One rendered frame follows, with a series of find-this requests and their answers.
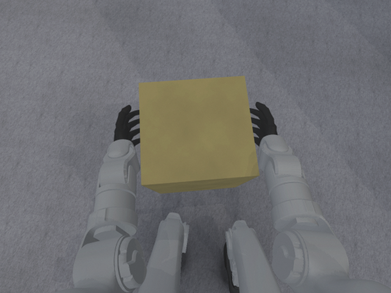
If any right robot hand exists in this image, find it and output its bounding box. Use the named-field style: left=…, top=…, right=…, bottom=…
left=250, top=102, right=278, bottom=146

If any left robot hand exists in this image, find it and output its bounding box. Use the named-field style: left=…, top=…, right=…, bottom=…
left=114, top=105, right=140, bottom=146

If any robot left forearm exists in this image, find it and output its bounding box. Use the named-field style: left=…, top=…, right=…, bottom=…
left=73, top=139, right=140, bottom=286

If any robot right forearm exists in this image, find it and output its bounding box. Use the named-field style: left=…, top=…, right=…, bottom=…
left=258, top=134, right=349, bottom=264

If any right robot upper arm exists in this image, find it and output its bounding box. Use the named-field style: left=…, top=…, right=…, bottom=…
left=272, top=228, right=391, bottom=293

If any carton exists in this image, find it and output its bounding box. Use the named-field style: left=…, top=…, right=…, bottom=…
left=139, top=76, right=260, bottom=194

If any left robot shin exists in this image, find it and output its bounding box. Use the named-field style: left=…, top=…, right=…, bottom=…
left=158, top=212, right=182, bottom=230

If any robot left thigh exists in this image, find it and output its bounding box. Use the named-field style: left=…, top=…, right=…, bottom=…
left=138, top=218, right=189, bottom=293

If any left robot upper arm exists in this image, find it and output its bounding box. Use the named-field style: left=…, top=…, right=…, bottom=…
left=54, top=235, right=147, bottom=293

